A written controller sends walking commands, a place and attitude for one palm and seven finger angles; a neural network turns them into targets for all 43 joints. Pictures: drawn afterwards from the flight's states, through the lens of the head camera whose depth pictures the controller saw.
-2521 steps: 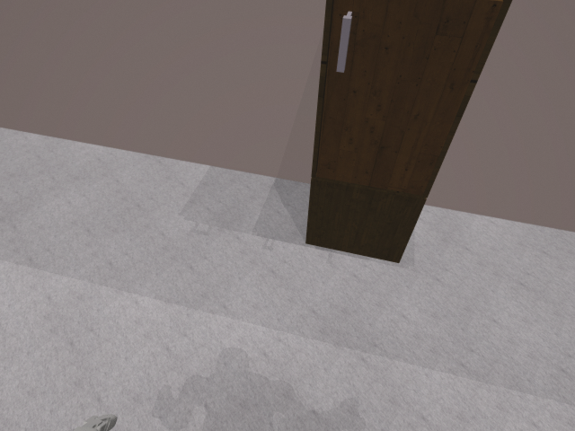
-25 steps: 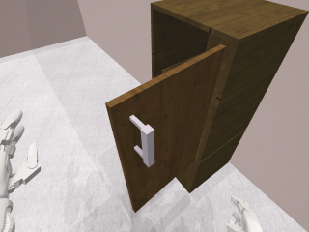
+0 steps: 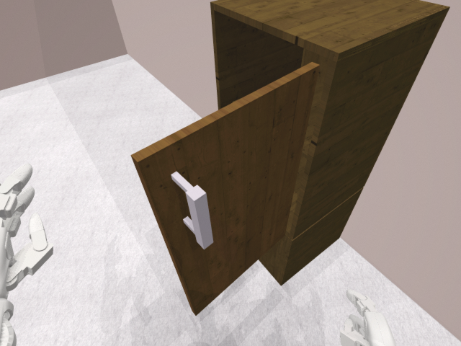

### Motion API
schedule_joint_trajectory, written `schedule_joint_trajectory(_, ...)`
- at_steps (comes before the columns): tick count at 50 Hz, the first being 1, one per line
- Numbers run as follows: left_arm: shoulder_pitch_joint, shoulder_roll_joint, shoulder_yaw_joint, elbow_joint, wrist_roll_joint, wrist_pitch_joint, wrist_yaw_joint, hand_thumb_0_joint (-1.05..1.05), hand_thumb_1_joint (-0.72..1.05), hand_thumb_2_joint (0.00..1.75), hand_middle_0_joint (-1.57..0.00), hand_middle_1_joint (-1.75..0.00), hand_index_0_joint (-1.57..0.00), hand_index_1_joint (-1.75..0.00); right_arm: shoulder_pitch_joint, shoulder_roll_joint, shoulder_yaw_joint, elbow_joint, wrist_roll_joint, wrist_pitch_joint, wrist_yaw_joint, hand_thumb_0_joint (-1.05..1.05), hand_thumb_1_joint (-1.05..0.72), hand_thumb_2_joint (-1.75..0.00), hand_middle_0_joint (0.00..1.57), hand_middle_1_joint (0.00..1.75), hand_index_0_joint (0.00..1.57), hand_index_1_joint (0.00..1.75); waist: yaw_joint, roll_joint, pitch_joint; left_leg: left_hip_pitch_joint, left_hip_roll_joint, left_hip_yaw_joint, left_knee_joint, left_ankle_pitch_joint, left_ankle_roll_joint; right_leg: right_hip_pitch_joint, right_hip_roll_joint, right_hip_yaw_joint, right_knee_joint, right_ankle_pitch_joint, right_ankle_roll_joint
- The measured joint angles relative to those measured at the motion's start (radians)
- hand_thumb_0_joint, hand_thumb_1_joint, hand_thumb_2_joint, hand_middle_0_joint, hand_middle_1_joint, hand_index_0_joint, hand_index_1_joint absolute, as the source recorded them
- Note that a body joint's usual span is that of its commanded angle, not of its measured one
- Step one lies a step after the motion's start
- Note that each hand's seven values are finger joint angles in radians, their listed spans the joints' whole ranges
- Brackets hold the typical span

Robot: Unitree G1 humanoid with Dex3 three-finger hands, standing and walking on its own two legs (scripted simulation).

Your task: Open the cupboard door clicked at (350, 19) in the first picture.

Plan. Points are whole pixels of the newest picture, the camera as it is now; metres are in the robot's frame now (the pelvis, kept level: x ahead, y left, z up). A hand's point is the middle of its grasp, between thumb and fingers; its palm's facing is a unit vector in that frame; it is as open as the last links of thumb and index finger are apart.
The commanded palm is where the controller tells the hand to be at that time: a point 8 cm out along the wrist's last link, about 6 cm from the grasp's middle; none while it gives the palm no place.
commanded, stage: step back with the hand held close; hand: left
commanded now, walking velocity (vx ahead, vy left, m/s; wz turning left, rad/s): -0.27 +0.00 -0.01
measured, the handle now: (192, 211) +0.28 +0.09 +0.13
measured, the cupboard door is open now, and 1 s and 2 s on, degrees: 95 95 95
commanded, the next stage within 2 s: stop stepping back and stand still in 0.82 s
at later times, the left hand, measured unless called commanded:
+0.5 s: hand out of the picture +0.11 +0.31 +0.15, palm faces +0.37 -0.79 -0.49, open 7.4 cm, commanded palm +0.06 +0.35 +0.17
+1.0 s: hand out of the picture -0.01 +0.34 +0.18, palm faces +0.34 -0.84 -0.43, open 7.4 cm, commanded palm -0.07 +0.39 +0.17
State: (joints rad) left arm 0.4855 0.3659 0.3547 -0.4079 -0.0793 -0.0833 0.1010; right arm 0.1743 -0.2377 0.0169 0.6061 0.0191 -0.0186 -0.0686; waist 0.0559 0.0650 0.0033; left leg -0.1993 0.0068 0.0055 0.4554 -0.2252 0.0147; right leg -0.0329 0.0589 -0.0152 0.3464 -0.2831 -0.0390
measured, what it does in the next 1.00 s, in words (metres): walks backwards: left foot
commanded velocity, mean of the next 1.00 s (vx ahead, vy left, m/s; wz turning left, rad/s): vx -0.24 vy -0.01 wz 0.01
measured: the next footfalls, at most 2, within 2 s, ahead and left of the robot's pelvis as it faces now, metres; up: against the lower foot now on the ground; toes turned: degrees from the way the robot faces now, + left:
left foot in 0.78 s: -0.08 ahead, +0.16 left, +0.00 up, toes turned +0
right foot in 1.18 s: -0.35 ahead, +0.03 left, +0.00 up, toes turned -6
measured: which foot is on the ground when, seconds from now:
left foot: down 0.00-0.64, up 0.66-0.76, down 0.78-1.00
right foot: down 0.00-0.80, up 0.82-1.00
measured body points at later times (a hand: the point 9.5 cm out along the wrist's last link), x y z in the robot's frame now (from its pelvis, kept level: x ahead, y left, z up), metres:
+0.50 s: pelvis -0.09 +0.05 -0.01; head -0.08 +0.06 +0.44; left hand +0.09 +0.35 +0.18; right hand +0.08 -0.20 -0.08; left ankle +0.01 +0.11 -0.74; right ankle -0.07 -0.09 -0.74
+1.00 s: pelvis -0.22 +0.10 +0.00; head -0.20 +0.13 +0.45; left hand -0.03 +0.38 +0.20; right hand -0.04 -0.13 -0.06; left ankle -0.12 +0.16 -0.74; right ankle -0.26 -0.04 -0.68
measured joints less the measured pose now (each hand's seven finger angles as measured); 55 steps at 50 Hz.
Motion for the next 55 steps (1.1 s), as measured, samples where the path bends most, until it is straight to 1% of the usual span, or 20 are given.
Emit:
schedule_joint_trajectory(3,0.018,0.014,0.011,-0.014,0.007,-0.013,0.000,0.01,0.89,0.90,-0.21,-0.30,-0.21,-0.30,-0.011,-0.009,-0.012,-0.019,0.004,0.027,0.002,0.01,-0.90,-0.90,0.20,0.30,0.20,0.30,-0.009,0.003,0.006,-0.031,0.006,0.005,0.013,0.002,0.001,-0.033,0.004,0.005,0.013,0.005,0.003)
schedule_joint_trajectory(8,0.055,0.024,-0.002,-0.036,0.010,-0.002,0.000,0.01,0.89,0.90,-0.21,-0.30,-0.21,-0.30,-0.022,-0.021,-0.033,-0.047,0.015,0.068,-0.003,0.01,-0.90,-0.90,0.20,0.30,0.20,0.30,-0.024,-0.004,0.020,-0.066,0.005,0.023,0.024,0.013,0.009,-0.085,0.000,0.020,0.050,0.008,0.015)
schedule_joint_trajectory(14,0.078,0.066,0.015,-0.092,0.006,0.000,0.011,0.01,0.89,0.90,-0.22,-0.30,-0.21,-0.30,-0.017,-0.010,-0.040,-0.072,0.023,0.088,-0.012,0.01,-0.90,-0.90,0.20,0.30,0.20,0.30,-0.038,-0.037,0.038,-0.100,0.003,0.038,0.045,0.032,0.022,-0.134,-0.005,0.032,0.092,0.019,0.027)
schedule_joint_trajectory(18,0.081,0.087,0.040,-0.122,0.005,-0.018,0.023,0.01,0.89,0.90,-0.22,-0.30,-0.21,-0.30,-0.006,0.000,-0.036,-0.083,0.020,0.079,-0.013,0.01,-0.90,-0.90,0.20,0.30,0.20,0.30,-0.047,-0.052,0.039,-0.128,0.000,0.042,0.057,0.052,0.035,-0.165,-0.009,0.033,0.112,0.036,0.038)
schedule_joint_trajectory(22,0.090,0.087,0.058,-0.131,0.013,-0.043,0.032,0.01,0.89,0.90,-0.22,-0.30,-0.21,-0.30,0.012,0.005,-0.027,-0.091,0.014,0.055,-0.011,0.01,-0.90,-0.90,0.20,0.30,0.20,0.30,-0.054,-0.051,0.034,-0.161,-0.008,0.044,0.070,0.074,0.052,-0.202,-0.017,0.032,0.139,0.050,0.050)
schedule_joint_trajectory(25,0.088,0.077,0.069,-0.123,0.028,-0.058,0.034,0.01,0.89,0.90,-0.22,-0.30,-0.21,-0.30,0.032,0.009,-0.024,-0.094,0.007,0.029,-0.012,0.01,-0.90,-0.90,0.20,0.30,0.20,0.30,-0.056,-0.039,0.032,-0.187,-0.018,0.038,0.077,0.092,0.066,-0.234,-0.018,0.031,0.204,-0.003,0.048)
schedule_joint_trajectory(28,0.076,0.068,0.077,-0.113,0.035,-0.066,0.035,0.01,0.89,0.90,-0.22,-0.30,-0.21,-0.30,0.056,0.018,-0.024,-0.084,0.003,0.006,-0.010,0.01,-0.90,-0.90,0.20,0.30,0.20,0.30,-0.055,-0.026,0.017,-0.226,-0.028,0.033,0.077,0.117,0.072,-0.216,-0.011,0.023,0.264,-0.056,0.036)
schedule_joint_trajectory(30,0.076,0.063,0.087,-0.116,0.033,-0.072,0.039,0.01,0.89,0.90,-0.21,-0.30,-0.21,-0.30,0.063,0.026,-0.020,-0.071,0.002,-0.006,-0.004,0.01,-0.90,-0.90,0.20,0.30,0.20,0.30,-0.045,-0.036,0.000,-0.265,-0.039,0.047,0.079,0.117,0.067,-0.183,-0.013,0.029,0.231,-0.103,0.024)
schedule_joint_trajectory(32,0.069,0.031,0.076,-0.114,0.027,-0.079,0.041,0.01,0.89,0.90,-0.21,-0.30,-0.21,-0.30,0.048,0.023,-0.021,-0.047,-0.001,-0.012,0.002,0.01,-0.90,-0.90,0.20,0.30,0.20,0.30,-0.035,-0.013,0.013,-0.292,-0.033,0.040,0.093,0.077,0.048,-0.195,-0.006,0.024,0.207,-0.070,0.031)
schedule_joint_trajectory(34,0.077,0.012,0.054,-0.121,0.020,-0.087,0.045,0.01,0.89,0.90,-0.21,-0.30,-0.21,-0.30,0.042,0.024,-0.020,-0.018,-0.001,-0.017,0.012,0.01,-0.90,-0.90,0.20,0.30,0.20,0.30,-0.022,-0.010,0.023,-0.307,-0.037,0.022,0.174,-0.011,0.010,-0.197,-0.009,0.027,0.195,-0.036,0.038)
schedule_joint_trajectory(36,0.093,0.004,0.037,-0.132,0.023,-0.090,0.046,0.01,0.89,0.90,-0.21,-0.30,-0.21,-0.30,0.049,0.030,-0.017,0.009,-0.002,-0.018,0.016,0.01,-0.90,-0.90,0.20,0.30,0.20,0.30,-0.006,-0.031,0.011,-0.287,-0.044,0.001,0.288,-0.066,-0.005,-0.206,-0.021,0.046,0.197,-0.024,0.048)
schedule_joint_trajectory(37,0.096,0.003,0.031,-0.136,0.025,-0.088,0.046,0.01,0.89,0.90,-0.21,-0.30,-0.21,-0.30,0.055,0.033,-0.014,0.015,-0.003,-0.017,0.014,0.01,-0.90,-0.90,0.20,0.30,0.20,0.30,-0.004,-0.044,0.001,-0.257,-0.042,-0.005,0.299,-0.080,-0.008,-0.212,-0.027,0.053,0.199,-0.021,0.055)
schedule_joint_trajectory(39,0.081,0.009,0.027,-0.143,0.028,-0.084,0.047,0.01,0.89,0.90,-0.21,-0.30,-0.21,-0.30,0.064,0.030,-0.008,0.012,-0.004,-0.020,0.003,0.01,-0.90,-0.90,0.20,0.30,0.20,0.30,-0.013,-0.057,-0.015,-0.166,-0.025,-0.016,0.189,-0.037,-0.004,-0.234,-0.035,0.054,0.216,-0.022,0.071)
schedule_joint_trajectory(40,0.048,0.018,0.029,-0.138,0.031,-0.081,0.047,0.01,0.89,0.90,-0.21,-0.30,-0.21,-0.30,0.053,0.031,-0.009,0.015,-0.004,-0.023,-0.006,0.01,-0.90,-0.90,0.20,0.30,0.20,0.30,-0.022,-0.072,-0.004,-0.159,-0.038,-0.012,0.157,-0.040,0.019,-0.251,-0.049,0.054,0.236,-0.022,0.077)
schedule_joint_trajectory(41,0.010,0.028,0.033,-0.129,0.031,-0.079,0.049,0.01,0.89,0.90,-0.21,-0.30,-0.21,-0.30,0.034,0.035,-0.011,0.017,-0.006,-0.027,-0.011,0.01,-0.90,-0.90,0.20,0.30,0.20,0.30,-0.022,-0.087,0.021,-0.157,-0.050,-0.004,0.145,-0.027,0.039,-0.268,-0.057,0.064,0.272,-0.025,0.072)
schedule_joint_trajectory(43,-0.041,0.048,0.052,-0.110,0.030,-0.083,0.052,0.01,0.89,0.90,-0.21,-0.30,-0.21,-0.30,-0.003,0.044,-0.013,0.010,-0.015,-0.046,-0.005,0.01,-0.90,-0.90,0.20,0.30,0.20,0.30,-0.020,-0.095,0.064,-0.150,-0.048,0.015,0.113,0.016,0.060,-0.315,-0.041,0.081,0.391,-0.128,0.061)
schedule_joint_trajectory(45,-0.043,0.065,0.071,-0.117,0.021,-0.085,0.048,0.01,0.89,0.90,-0.21,-0.30,-0.21,-0.30,-0.026,0.053,-0.013,-0.006,-0.025,-0.066,0.011,0.01,-0.90,-0.90,0.20,0.30,0.20,0.30,-0.034,-0.082,0.082,-0.146,-0.029,0.021,0.073,0.063,0.065,-0.354,-0.007,0.078,0.514,-0.206,0.059)
schedule_joint_trajectory(49,0.031,0.084,0.084,-0.188,0.009,-0.082,0.041,0.01,0.89,0.90,-0.21,-0.30,-0.20,-0.30,-0.029,0.072,-0.010,-0.034,-0.016,-0.079,0.041,0.01,-0.90,-0.90,0.20,0.30,0.20,0.30,-0.053,-0.069,0.064,-0.150,0.007,0.040,-0.003,0.139,0.066,-0.369,0.023,0.050,0.635,-0.191,0.071)
schedule_joint_trajectory(52,0.093,0.088,0.078,-0.218,0.008,-0.073,0.040,0.01,0.89,0.90,-0.21,-0.30,-0.21,-0.30,-0.005,0.081,-0.006,-0.040,-0.011,-0.073,0.044,0.01,-0.90,-0.90,0.20,0.30,0.20,0.30,-0.060,-0.076,0.025,-0.154,0.015,0.054,-0.064,0.181,0.057,-0.302,0.015,0.016,0.570,-0.185,0.064)
schedule_joint_trajectory(55,0.112,0.083,0.061,-0.196,0.009,-0.049,0.048,0.01,0.89,0.90,-0.21,-0.30,-0.21,-0.30,0.027,0.083,-0.006,-0.028,-0.016,-0.066,0.032,0.01,-0.90,-0.90,0.20,0.30,0.20,0.30,-0.068,-0.078,-0.019,-0.155,0.002,0.052,-0.146,0.172,0.014,-0.174,0.022,-0.033,0.388,-0.243,0.035)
